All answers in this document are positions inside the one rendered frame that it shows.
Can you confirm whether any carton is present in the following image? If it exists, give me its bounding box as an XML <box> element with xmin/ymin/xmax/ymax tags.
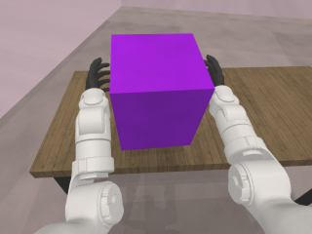
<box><xmin>109</xmin><ymin>33</ymin><xmax>215</xmax><ymax>151</ymax></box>

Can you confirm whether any right robot forearm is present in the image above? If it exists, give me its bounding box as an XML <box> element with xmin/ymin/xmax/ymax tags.
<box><xmin>209</xmin><ymin>85</ymin><xmax>292</xmax><ymax>194</ymax></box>

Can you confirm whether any right robot upper arm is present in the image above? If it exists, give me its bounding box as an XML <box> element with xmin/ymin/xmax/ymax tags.
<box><xmin>228</xmin><ymin>159</ymin><xmax>312</xmax><ymax>234</ymax></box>

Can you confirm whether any table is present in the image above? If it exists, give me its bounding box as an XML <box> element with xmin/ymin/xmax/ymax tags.
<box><xmin>29</xmin><ymin>66</ymin><xmax>312</xmax><ymax>206</ymax></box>

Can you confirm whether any left robot upper arm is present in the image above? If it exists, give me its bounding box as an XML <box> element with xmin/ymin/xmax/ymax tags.
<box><xmin>33</xmin><ymin>180</ymin><xmax>124</xmax><ymax>234</ymax></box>

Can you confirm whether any left robot forearm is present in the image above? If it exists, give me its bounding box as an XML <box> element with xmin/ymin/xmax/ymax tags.
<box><xmin>65</xmin><ymin>88</ymin><xmax>115</xmax><ymax>216</ymax></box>

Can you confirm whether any right robot hand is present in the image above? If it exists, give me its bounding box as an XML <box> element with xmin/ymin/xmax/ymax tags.
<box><xmin>204</xmin><ymin>55</ymin><xmax>225</xmax><ymax>87</ymax></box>

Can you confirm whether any left robot hand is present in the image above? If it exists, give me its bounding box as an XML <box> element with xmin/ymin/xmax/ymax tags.
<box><xmin>85</xmin><ymin>58</ymin><xmax>110</xmax><ymax>92</ymax></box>

